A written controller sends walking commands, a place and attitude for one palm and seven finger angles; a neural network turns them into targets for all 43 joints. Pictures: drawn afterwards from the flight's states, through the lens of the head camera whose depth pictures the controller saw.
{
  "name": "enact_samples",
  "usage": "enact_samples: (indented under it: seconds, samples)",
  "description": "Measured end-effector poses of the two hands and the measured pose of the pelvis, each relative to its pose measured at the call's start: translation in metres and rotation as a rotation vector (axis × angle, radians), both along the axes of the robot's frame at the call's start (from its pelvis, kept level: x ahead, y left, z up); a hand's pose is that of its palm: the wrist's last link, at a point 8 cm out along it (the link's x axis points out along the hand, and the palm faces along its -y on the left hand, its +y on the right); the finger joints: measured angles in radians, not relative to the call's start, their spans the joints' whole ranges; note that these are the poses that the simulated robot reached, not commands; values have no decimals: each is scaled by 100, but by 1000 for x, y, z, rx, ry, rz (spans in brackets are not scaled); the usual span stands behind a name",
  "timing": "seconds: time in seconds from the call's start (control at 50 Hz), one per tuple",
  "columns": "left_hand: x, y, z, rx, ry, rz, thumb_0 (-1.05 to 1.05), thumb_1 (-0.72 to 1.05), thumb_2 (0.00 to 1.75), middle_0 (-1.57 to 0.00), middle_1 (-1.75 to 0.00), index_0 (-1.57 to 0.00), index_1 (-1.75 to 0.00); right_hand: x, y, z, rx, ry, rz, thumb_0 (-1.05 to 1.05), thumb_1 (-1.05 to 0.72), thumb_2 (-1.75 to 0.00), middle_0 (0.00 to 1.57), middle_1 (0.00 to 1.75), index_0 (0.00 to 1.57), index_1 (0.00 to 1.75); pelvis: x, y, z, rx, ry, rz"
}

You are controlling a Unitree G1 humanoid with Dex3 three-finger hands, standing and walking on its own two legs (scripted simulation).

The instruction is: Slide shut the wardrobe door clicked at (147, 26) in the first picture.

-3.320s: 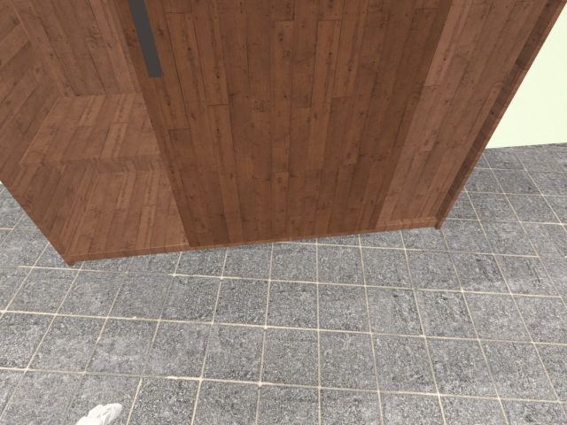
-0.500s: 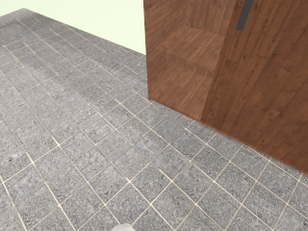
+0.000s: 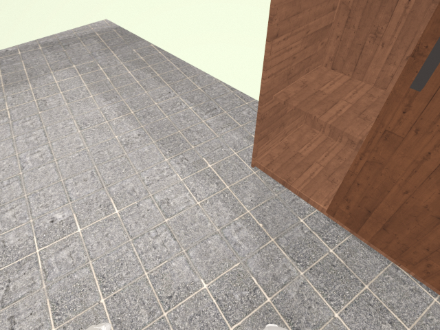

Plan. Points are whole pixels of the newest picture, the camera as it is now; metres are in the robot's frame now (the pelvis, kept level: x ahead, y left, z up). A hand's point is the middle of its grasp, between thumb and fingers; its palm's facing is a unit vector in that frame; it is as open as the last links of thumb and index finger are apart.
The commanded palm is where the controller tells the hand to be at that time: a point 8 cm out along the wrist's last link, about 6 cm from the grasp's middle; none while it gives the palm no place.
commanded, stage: walk to a spot facing it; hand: right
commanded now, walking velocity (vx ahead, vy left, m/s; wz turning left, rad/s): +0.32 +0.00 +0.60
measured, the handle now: out of the picture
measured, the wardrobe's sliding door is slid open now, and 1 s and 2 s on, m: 0.49 0.49 0.49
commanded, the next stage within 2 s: none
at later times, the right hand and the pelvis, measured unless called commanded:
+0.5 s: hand (313, 260) +0.32 -0.22 -0.17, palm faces -0.28 +0.95 -0.16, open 7.4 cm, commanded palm none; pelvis +0.17 -0.06 +0.00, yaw +18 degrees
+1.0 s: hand (280, 209) +0.45 -0.16 -0.16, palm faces -0.49 +0.83 -0.26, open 7.4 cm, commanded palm none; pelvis +0.28 -0.03 +0.00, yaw +35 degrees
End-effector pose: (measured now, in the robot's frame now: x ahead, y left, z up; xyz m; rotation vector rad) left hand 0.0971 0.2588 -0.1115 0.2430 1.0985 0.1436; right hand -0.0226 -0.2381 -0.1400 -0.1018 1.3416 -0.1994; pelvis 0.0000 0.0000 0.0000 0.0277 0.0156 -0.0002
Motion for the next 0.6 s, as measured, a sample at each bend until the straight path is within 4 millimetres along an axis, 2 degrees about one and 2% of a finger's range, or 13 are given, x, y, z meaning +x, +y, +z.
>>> enact_samples:
  seconds: [0.08,0.14,0.22,0.32,0.38,0.46,0.54,0.6]
  samples:
    - [48,-32,3,20,-86,-3,1,91,89,-19,-30,-19,-29,16,-28,-21,24,67,4,0,-90,-90,20,30,20,30,33,-27,-13,9,-2,48]
    - [60,-51,6,27,-125,34,0,91,89,-20,-30,-20,-29,47,-49,-29,34,108,51,1,-90,-90,20,30,20,30,53,-42,-14,9,-16,110]
    - [44,-72,11,14,-67,138,0,91,89,-20,-30,-20,-29,117,-69,-18,36,60,135,1,-91,-90,20,30,20,30,84,-55,-1,20,-23,163]
    - [6,-85,7,18,72,295,-1,94,89,-20,-30,-20,-30,213,-77,-5,19,-48,217,1,-91,-90,20,30,19,30,119,-66,7,24,-21,222]
    - [-18,-95,0,4,173,366,-1,94,89,-20,-30,-20,-29,263,-71,-4,15,-87,266,0,-91,-90,19,30,19,30,139,-68,5,18,-21,254]
    - [-42,-113,-10,-39,294,452,0,93,89,-20,-30,-20,-29,321,-49,-5,27,-112,343,0,-91,-90,19,30,19,30,163,-66,0,8,-22,300]
    - [-53,-130,-21,-96,379,535,0,92,89,-20,-30,-20,-29,375,-14,-9,47,-126,442,0,-91,-90,19,30,19,30,187,-58,-7,-3,-24,348]
    - [-53,-137,-32,-142,426,592,0,92,89,-20,-30,-20,-29,414,19,-13,58,-152,515,0,-91,-90,19,30,19,30,205,-48,-16,-8,-23,384]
